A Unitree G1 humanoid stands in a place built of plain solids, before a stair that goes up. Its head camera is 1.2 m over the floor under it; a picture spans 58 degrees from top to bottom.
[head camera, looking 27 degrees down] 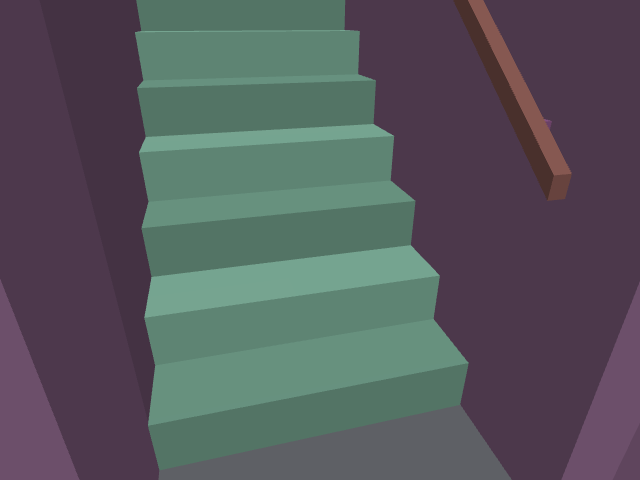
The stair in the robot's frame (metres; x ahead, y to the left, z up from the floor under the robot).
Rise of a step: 0.19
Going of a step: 0.24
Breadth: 1.00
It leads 14 degrees to the left of straight ahead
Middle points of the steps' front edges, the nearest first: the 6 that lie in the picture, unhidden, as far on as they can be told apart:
0.96 -0.01 0.19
1.20 0.06 0.38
1.44 0.12 0.57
1.68 0.18 0.77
1.91 0.24 0.96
2.15 0.30 1.15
